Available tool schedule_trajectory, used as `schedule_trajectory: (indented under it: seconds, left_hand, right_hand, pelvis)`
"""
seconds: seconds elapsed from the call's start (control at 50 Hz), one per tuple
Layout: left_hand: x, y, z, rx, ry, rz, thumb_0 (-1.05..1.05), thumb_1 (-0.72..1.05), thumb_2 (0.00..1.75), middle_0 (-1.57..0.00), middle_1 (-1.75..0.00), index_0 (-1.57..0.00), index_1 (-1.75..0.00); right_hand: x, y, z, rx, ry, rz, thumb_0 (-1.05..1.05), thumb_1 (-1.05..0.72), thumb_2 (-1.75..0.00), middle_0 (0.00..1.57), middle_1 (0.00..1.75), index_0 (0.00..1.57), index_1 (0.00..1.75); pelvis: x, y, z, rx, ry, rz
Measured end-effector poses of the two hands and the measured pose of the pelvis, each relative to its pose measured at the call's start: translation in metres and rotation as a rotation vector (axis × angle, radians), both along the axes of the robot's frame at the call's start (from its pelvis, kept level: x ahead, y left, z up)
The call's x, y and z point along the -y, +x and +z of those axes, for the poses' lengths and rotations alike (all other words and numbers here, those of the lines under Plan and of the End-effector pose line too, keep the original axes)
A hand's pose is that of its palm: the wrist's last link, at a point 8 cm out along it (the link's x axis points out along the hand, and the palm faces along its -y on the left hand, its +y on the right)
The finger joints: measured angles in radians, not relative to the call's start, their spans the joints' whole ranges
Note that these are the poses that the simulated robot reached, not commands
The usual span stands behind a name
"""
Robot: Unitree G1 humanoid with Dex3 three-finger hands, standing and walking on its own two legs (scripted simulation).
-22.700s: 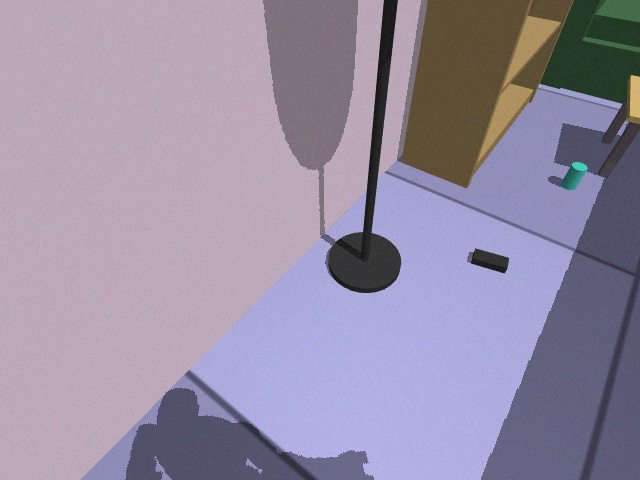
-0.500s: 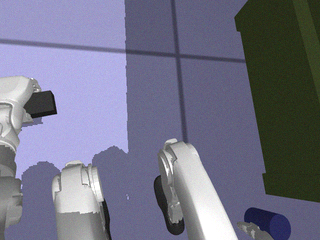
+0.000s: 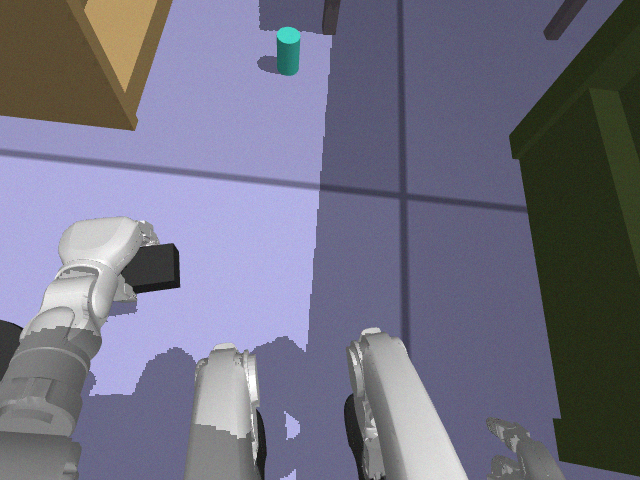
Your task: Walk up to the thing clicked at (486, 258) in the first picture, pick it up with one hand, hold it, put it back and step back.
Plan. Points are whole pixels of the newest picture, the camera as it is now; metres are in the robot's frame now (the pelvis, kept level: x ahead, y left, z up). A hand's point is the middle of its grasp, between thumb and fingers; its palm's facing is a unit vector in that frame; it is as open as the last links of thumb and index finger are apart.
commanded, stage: lift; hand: left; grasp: from above
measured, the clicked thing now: (129, 271) +0.43 +0.25 -0.14
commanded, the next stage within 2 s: hold in 0.86 s
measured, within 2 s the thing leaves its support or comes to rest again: neither
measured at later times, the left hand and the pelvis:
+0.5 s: hand (37, 258) +0.36 +0.24 +0.09, palm faces -0.47 -0.07 -0.88, open 8.5 cm; pelvis +0.04 +0.00 +0.18, yaw +2 degrees
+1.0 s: hand out of the picture +0.38 +0.24 +0.17, palm faces -0.46 -0.08 -0.89, open 8.5 cm; pelvis +0.08 +0.00 +0.25, yaw +2 degrees
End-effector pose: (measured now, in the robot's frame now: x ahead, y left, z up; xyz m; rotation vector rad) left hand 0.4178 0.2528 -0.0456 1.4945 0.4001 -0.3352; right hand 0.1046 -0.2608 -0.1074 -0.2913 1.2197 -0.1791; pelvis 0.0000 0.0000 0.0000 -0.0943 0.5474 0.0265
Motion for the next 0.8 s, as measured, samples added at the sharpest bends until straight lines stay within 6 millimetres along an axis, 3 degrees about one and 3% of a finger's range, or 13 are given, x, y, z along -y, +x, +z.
schedule_trajectory:
  seconds: [0.24, 0.36, 0.58, 0.8]
  left_hand:
    - [0.004, -0.037, 0.109, 0.001, -0.004, 0.038, -0.01, 0.24, 0.24, -0.89, -0.3, -0.89, -0.27]
    - [0.005, -0.048, 0.152, -0.011, -0.001, 0.044, -0.02, 0.23, 0.24, -0.9, -0.29, -0.89, -0.27]
    - [0.011, -0.046, 0.206, -0.013, 0.007, 0.045, -0.02, 0.25, 0.23, -0.9, -0.27, -0.89, -0.25]
    - [0.013, -0.037, 0.246, -0.006, 0.001, 0.056, -0.02, 0.25, 0.21, -0.91, -0.24, -0.89, -0.23]
  right_hand:
    - [-0.004, 0.012, 0.094, 0.081, 0.008, -0.059, 0.0, -0.9, -0.89, 0.2, 0.3, 0.2, 0.3]
    - [-0.001, 0.014, 0.139, 0.11, -0.002, -0.073, 0.0, -0.9, -0.9, 0.2, 0.3, 0.2, 0.3]
    - [0.002, 0.025, 0.193, 0.129, -0.004, -0.081, 0.0, -0.9, -0.9, 0.2, 0.3, 0.2, 0.3]
    - [-0.003, 0.043, 0.228, 0.144, 0.018, -0.079, 0.0, -0.9, -0.9, 0.2, 0.3, 0.2, 0.3]
  pelvis:
    - [0.002, 0.012, 0.096, 0.119, 0.027, 0.011]
    - [0.002, 0.022, 0.138, 0.182, 0.038, 0.017]
    - [0.0, 0.044, 0.193, 0.266, 0.054, 0.016]
    - [-0.003, 0.062, 0.23, 0.327, 0.067, 0.013]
